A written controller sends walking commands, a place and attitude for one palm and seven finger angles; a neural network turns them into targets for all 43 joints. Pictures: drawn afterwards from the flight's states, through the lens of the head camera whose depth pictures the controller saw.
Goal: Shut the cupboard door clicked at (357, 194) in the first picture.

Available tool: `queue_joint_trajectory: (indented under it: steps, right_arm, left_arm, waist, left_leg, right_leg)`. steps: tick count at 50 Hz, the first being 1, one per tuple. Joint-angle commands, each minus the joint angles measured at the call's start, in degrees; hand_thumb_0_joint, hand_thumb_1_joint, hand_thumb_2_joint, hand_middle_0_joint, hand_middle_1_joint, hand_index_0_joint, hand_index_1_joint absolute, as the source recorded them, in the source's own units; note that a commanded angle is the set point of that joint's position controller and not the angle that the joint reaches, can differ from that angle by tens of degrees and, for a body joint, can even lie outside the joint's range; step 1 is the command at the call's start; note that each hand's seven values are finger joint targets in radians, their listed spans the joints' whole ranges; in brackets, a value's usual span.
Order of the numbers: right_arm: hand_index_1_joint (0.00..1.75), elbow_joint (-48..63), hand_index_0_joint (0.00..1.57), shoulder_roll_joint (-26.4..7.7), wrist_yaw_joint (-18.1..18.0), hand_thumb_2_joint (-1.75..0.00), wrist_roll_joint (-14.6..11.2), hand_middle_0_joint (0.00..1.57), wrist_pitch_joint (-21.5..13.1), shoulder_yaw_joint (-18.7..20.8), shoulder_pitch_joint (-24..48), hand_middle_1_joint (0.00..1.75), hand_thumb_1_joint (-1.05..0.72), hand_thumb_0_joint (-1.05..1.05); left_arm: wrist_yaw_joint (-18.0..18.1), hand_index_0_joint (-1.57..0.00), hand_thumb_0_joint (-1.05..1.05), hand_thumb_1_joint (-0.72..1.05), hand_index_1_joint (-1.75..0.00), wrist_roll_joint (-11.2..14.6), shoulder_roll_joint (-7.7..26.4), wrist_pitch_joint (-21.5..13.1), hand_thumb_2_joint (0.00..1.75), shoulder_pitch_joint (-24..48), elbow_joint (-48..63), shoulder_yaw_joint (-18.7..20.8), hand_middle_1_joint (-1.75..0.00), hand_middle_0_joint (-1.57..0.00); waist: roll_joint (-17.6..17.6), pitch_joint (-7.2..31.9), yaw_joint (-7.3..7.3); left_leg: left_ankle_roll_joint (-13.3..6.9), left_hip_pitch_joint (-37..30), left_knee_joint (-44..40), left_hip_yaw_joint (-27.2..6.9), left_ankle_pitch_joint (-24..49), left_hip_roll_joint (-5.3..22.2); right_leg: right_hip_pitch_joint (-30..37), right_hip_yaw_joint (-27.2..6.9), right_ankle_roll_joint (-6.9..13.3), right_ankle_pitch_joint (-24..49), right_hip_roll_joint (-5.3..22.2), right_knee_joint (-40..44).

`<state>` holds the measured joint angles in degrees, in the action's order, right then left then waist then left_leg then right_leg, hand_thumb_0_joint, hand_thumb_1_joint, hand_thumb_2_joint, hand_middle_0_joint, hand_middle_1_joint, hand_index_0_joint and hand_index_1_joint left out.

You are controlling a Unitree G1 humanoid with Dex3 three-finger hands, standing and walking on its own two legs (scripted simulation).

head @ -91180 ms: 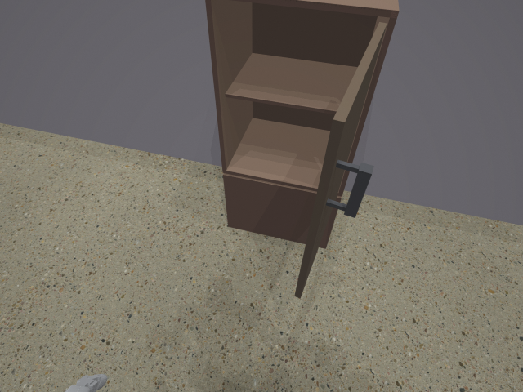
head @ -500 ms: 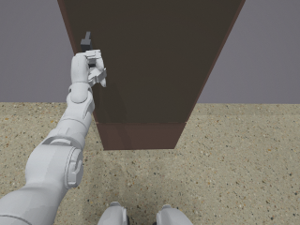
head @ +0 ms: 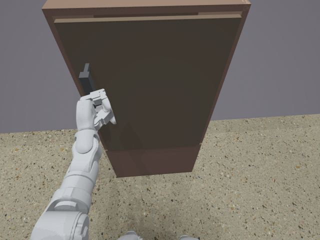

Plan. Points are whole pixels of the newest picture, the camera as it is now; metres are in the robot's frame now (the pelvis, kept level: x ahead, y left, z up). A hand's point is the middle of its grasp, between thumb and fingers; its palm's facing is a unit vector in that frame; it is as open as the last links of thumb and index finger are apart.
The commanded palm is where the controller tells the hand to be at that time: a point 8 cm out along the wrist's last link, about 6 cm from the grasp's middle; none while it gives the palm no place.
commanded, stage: pull the fist back off the door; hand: left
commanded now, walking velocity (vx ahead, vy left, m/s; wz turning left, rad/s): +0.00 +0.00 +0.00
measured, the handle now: (91, 86) +0.51 +0.18 +0.09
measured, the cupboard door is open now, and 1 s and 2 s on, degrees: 0 0 0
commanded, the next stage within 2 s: draw the hand back to the body in 0.12 s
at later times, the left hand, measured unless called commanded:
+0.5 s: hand (93, 122) +0.36 +0.14 +0.12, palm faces +0.09 -1.00 -0.02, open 3.1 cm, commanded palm +0.33 +0.19 +0.12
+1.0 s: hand (46, 157) +0.26 +0.20 +0.15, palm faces +0.26 -0.93 -0.26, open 3.3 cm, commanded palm +0.22 +0.25 +0.18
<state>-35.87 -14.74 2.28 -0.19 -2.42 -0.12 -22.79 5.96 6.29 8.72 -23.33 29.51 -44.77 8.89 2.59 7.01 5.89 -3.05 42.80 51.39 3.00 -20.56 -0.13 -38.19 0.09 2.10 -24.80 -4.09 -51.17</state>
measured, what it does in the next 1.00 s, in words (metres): stands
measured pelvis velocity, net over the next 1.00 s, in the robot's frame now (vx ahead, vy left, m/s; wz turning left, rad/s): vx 0.02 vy -0.01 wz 0.05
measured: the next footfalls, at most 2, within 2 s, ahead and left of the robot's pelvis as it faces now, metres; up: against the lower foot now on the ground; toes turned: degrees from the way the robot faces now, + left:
none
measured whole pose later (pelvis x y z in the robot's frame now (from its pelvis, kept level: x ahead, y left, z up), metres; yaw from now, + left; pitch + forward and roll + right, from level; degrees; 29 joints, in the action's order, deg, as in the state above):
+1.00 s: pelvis +0.02 -0.01 +0.04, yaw +3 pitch -2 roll +0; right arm -33.4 -14.0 -4.6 -2.7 -0.4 -2.8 -11.5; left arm 3.7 5.5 16.3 -2.7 -13.6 6.5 6.9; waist 3.9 1.4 -0.9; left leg -2.0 14.5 30.5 0.5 -13.9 -1.6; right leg -8.8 1.3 2.9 -18.1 -3.2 -29.0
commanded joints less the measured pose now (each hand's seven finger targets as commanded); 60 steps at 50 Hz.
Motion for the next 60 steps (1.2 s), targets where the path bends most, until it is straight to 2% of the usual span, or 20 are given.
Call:
queue_joint_trajectory:
  steps: [1,2,6,10,11,16,18,21,25,29,32,36,37,38,39,41,47,51,53,60]
  right_arm:
    - [0.3,8.4,0.2,-8.0,-0.7,-0.9,-0.8,0.2,-1.7,3.5,2.1,0.3,-0.9,0.0]
    - [0.3,8.6,0.2,-7.5,-0.8,-0.9,-1.2,0.2,-1.6,3.3,2.8,0.3,-0.9,0.0]
    - [0.3,8.5,0.2,-7.2,-1.8,-0.9,-1.6,0.2,-1.2,3.1,4.2,0.3,-0.9,0.0]
    - [0.3,8.1,0.2,-6.3,-2.3,-0.9,-1.6,0.2,-1.4,2.6,6.1,0.3,-0.9,0.0]
    - [0.3,7.8,0.2,-6.5,-2.5,-0.9,-1.5,0.2,-1.4,2.6,6.1,0.3,-0.9,0.0]
    - [0.3,10.4,0.2,-6.1,-2.5,-0.9,-1.9,0.2,-0.7,2.3,8.4,0.3,-0.9,0.0]
    - [0.3,11.6,0.2,-5.5,-2.4,-0.9,-2.3,0.2,-0.2,1.9,9.7,0.3,-0.9,0.0]
    - [0.3,12.7,0.2,-5.7,-2.9,-0.9,-3.0,0.2,0.7,1.4,10.9,0.3,-0.9,0.0]
    - [0.3,13.8,0.2,-5.6,-3.8,-0.9,-3.6,0.2,0.6,1.0,13.1,0.3,-0.9,0.0]
    - [0.3,14.0,0.2,-5.3,-4.5,-0.9,-3.5,0.2,-0.5,0.6,14.0,0.3,-0.9,0.0]
    - [0.3,14.1,0.2,-5.2,-5.0,-0.9,-3.2,0.2,-1.5,0.5,14.7,0.3,-0.9,0.0]
    - [0.3,13.6,0.2,-5.5,-5.4,-0.9,-3.6,0.2,-2.2,0.1,15.7,0.3,-0.9,0.0]
    - [0.3,13.8,0.2,-5.1,-5.4,-0.9,-3.8,0.2,-2.3,-0.2,16.5,0.3,-0.9,0.0]
    - [0.3,12.6,0.2,-4.1,-6.2,-0.9,-3.0,0.2,-1.3,0.0,18.1,0.3,-0.9,0.0]
    - [0.3,12.5,0.2,-3.8,-6.5,-0.9,-2.6,0.2,-0.7,-0.2,18.1,0.3,-0.9,0.0]
    - [0.3,12.6,0.2,-4.3,-6.7,-0.9,-2.7,0.2,-0.3,0.0,18.9,0.3,-0.9,0.0]
    - [0.3,12.3,0.2,-3.8,-7.1,-0.9,-2.3,0.2,-0.8,-0.8,20.7,0.3,-0.9,0.0]
    - [0.3,11.2,0.2,-4.5,-7.4,-0.9,-1.7,0.2,-2.4,-0.7,20.7,0.3,-0.9,0.0]
    - [0.3,11.1,0.2,-4.2,-7.4,-0.9,-1.7,0.2,-2.6,-0.7,20.9,0.3,-0.9,0.0]
    - [0.3,10.2,0.2,-4.3,-6.5,-0.9,-1.5,0.2,-3.3,-0.3,20.7,0.3,-0.9,0.0]
  left_arm:
    - [-2.3,-1.3,0.0,0.9,-1.5,1.2,6.5,-1.6,0.9,12.3,20.1,-1.7,-1.5,-1.3]
    - [-2.9,-1.3,0.0,0.9,-1.5,1.4,4.3,-0.6,0.9,11.5,21.9,-4.2,-1.5,-1.3]
    - [-3.7,-1.3,0.0,0.9,-1.5,2.3,4.8,2.0,0.9,11.5,26.9,-4.6,-1.5,-1.3]
    - [-4.2,-1.3,0.0,0.9,-1.5,2.6,4.2,2.1,0.9,11.5,30.0,-5.2,-1.5,-1.3]
    - [-4.2,-1.3,0.0,0.9,-1.5,2.4,5.7,1.8,0.9,11.5,30.6,-4.4,-1.5,-1.3]
    - [-6.3,-1.3,0.0,0.9,-1.5,3.1,9.4,3.4,0.9,-1.4,36.6,-0.7,-1.5,-1.3]
    - [-7.7,-1.3,0.0,0.9,-1.5,4.0,9.3,5.4,0.9,-7.3,39.4,-0.1,-1.5,-1.3]
    - [-9.7,-1.3,0.0,0.9,-1.5,5.4,9.3,9.4,0.9,-13.3,39.9,0.5,-1.5,-1.3]
    - [-11.5,-1.3,0.0,0.9,-1.5,6.8,8.1,13.0,0.9,-12.0,46.0,-0.8,-1.5,-1.3]
    - [-12.4,-1.3,0.0,0.9,-1.5,7.2,9.5,13.4,0.9,-14.2,54.1,-0.4,-1.5,-1.3]
    - [-12.8,-1.3,0.0,0.9,-1.5,7.8,11.8,12.9,0.9,-17.8,58.8,1.7,-1.5,-1.3]
    - [-13.2,-1.19,0.0,0.9,-1.38,8.8,14.2,15.0,0.9,-24.3,56.3,5.2,-1.38,-1.19]
    - [-13.7,-1.16,0.0,0.9,-1.35,9.0,12.8,16.1,0.9,-23.8,56.7,3.8,-1.35,-1.16]
    - [-8.6,-1.13,0.0,0.9,-1.32,2.1,18.7,15.6,0.9,-22.4,57.9,3.5,-1.32,-1.13]
    - [-6.5,-1.11,0.0,0.9,-1.29,1.7,14.8,16.2,0.9,-25.5,56.2,1.9,-1.29,-1.11]
    - [-4.7,-1.05,0.0,0.9,-1.23,0.7,16.3,16.6,0.9,-27.5,58.3,3.0,-1.23,-1.05]
    - [-1.5,-0.89,0.0,0.9,-1.05,-0.8,16.6,16.3,0.9,-30.4,65.9,2.6,-1.05,-0.89]
    - [0.1,-0.78,0.0,0.9,-0.93,-1.6,19.7,15.7,0.9,-32.4,68.4,6.0,-0.93,-0.78]
    - [0.4,-0.72,0.0,0.9,-0.87,-1.6,19.4,15.6,0.9,-34.8,69.1,6.6,-0.87,-0.72]
    - [0.0,-0.53,0.0,0.9,-0.66,-1.6,19.1,15.4,0.9,-42.0,71.7,9.3,-0.66,-0.53]
  waist:
    - [-3.7,17.1,-2.47]
    - [-3.3,15.6,-1.97]
    - [-3.6,13.4,-1.53]
    - [-2.2,15.5,-1.92]
    - [-2.4,15.9,-1.9]
    - [-1.4,22.2,-6.11]
    - [-2.8,21.1,-6.86]
    - [-7.6,14.7,-6.59]
    - [-6.9,9.1,-5.31]
    - [-1.6,11.6,-5.45]
    - [-1.7,13.8,-6.24]
    - [-3.7,8.1,-7.29]
    - [-3.0,6.2,-6.89]
    - [-4.2,1.1,-7.32]
    - [-5.6,-0.9,-6.68]
    - [-6.3,-0.3,-7.19]
    - [2.0,-1.1,-7.11]
    - [0.5,-1.5,-7.83]
    - [-1.2,-1.5,-8.02]
    - [0.0,-4.3,-8.53]
  left_leg:
    - [0.7,-19.6,-6.9,-4.0,12.3,0.7]
    - [0.6,-20.0,-7.1,-3.8,12.9,0.7]
    - [0.3,-21.1,-6.9,-3.8,14.6,0.3]
    - [0.7,-23.2,-6.3,-4.2,16.7,0.0]
    - [0.6,-23.4,-5.9,-4.1,17.8,0.0]
    - [0.7,-25.4,-6.9,-3.4,24.1,-0.7]
    - [0.7,-24.5,-8.0,-2.8,24.5,-0.9]
    - [0.4,-22.2,-9.8,-2.4,21.5,-1.0]
    - [0.3,-23.7,-12.1,-2.9,17.3,-0.9]
    - [0.2,-27.7,-12.1,-3.4,19.2,-1.0]
    - [0.2,-29.4,-13.1,-3.7,20.3,-0.9]
    - [0.4,-27.1,-14.9,-3.7,16.0,-0.8]
    - [0.4,-26.7,-15.8,-3.7,14.6,-0.9]
    - [0.6,-26.2,-18.0,-4.5,12.5,-0.7]
    - [0.5,-26.0,-18.9,-4.4,10.7,-0.6]
    - [0.2,-27.9,-19.7,-4.2,10.3,-0.3]
    - [0.3,-35.2,-25.5,-4.5,8.8,0.2]
    - [0.5,-37.4,-28.6,-5.7,8.0,0.6]
    - [0.4,-37.9,-29.3,-5.6,9.1,0.8]
    - [1.1,-38.5,-31.8,-6.2,11.0,1.4]
  right_leg:
    - [5.9,0.4,-1.2,17.4,0.7,9.8]
    - [5.9,0.5,-1.5,18.9,1.0,10.1]
    - [7.6,-0.3,-1.9,22.9,1.6,11.0]
    - [8.5,-0.5,-1.7,25.9,2.1,10.3]
    - [9.0,-0.8,-1.9,27.4,2.3,10.0]
    - [17.7,-1.7,-2.3,38.5,3.2,9.3]
    - [21.4,-2.2,-3.3,45.3,4.2,10.1]
    - [23.3,-2.2,-4.7,47.7,4.7,12.1]
    - [20.5,-1.6,-4.4,39.0,4.2,15.3]
    - [21.4,-1.9,-4.2,39.2,4.3,15.9]
    - [23.1,-1.3,-3.3,37.3,4.0,15.9]
    - [22.5,-1.8,-3.5,31.1,4.0,18.5]
    - [21.8,-1.7,-3.3,29.0,4.2,19.3]
    - [20.9,-5.0,-3.5,27.1,6.6,23.9]
    - [21.6,-5.2,-4.0,24.3,7.0,25.2]
    - [22.6,-5.0,-4.1,21.4,6.7,26.9]
    - [23.8,-2.3,-1.4,11.2,5.1,30.6]
    - [24.8,-1.1,-1.0,10.0,4.0,32.4]
    - [26.0,-0.8,-1.0,11.1,4.1,32.3]
    - [27.6,0.0,-0.8,13.6,3.7,32.8]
